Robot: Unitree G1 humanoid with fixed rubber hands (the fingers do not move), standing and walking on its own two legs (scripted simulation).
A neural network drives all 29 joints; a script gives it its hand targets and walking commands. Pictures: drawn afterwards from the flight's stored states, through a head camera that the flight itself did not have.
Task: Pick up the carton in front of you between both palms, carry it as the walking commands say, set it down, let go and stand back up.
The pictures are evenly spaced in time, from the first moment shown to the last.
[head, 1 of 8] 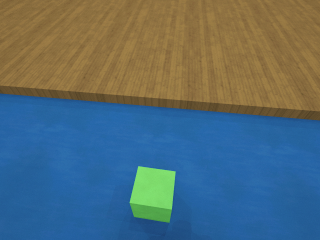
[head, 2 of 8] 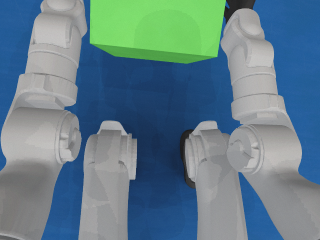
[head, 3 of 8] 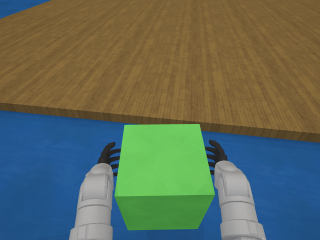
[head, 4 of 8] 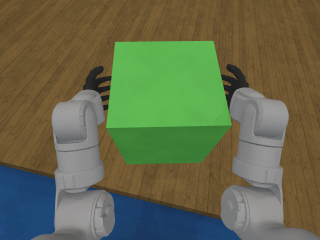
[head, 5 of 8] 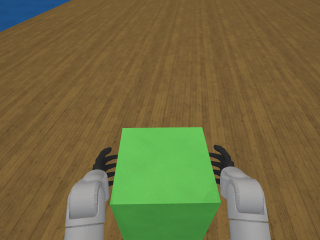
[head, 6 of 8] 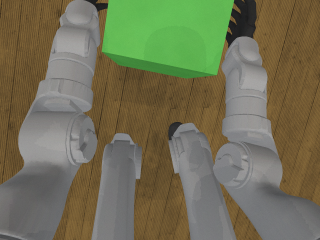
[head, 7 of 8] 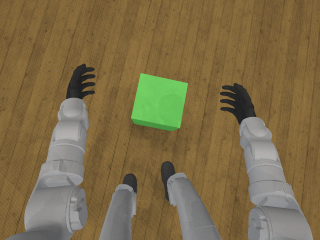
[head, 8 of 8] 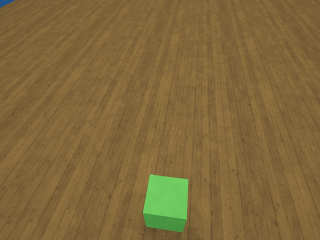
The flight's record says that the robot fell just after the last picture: no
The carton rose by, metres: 0.85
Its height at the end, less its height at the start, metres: +0.10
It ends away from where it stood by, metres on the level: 2.44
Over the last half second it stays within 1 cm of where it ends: yes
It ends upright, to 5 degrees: yes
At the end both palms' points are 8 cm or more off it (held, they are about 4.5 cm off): yes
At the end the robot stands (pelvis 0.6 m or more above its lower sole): yes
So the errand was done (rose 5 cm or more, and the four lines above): yes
